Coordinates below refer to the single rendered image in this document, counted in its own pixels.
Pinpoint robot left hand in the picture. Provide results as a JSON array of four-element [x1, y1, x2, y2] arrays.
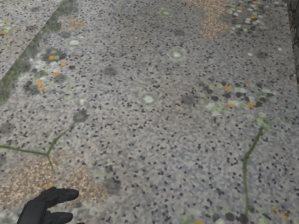
[[17, 187, 85, 224]]

